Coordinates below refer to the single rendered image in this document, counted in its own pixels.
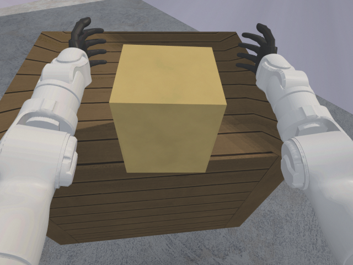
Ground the left robot upper arm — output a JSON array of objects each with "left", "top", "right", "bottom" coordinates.
[{"left": 0, "top": 124, "right": 78, "bottom": 265}]

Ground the robot right hand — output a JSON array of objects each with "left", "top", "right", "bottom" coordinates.
[{"left": 236, "top": 23, "right": 277, "bottom": 75}]

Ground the pedestal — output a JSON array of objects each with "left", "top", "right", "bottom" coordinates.
[{"left": 0, "top": 31, "right": 284, "bottom": 245}]

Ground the robot right forearm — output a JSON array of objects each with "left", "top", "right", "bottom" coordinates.
[{"left": 256, "top": 54, "right": 353, "bottom": 144}]

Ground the robot left forearm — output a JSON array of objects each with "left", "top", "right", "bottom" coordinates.
[{"left": 0, "top": 47, "right": 92, "bottom": 155}]

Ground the carton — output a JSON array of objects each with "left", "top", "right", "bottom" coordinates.
[{"left": 109, "top": 44, "right": 227, "bottom": 173}]

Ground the right robot upper arm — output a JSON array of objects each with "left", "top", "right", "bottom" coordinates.
[{"left": 281, "top": 131, "right": 353, "bottom": 265}]

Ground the robot left hand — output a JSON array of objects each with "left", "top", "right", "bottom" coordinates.
[{"left": 68, "top": 17, "right": 107, "bottom": 67}]

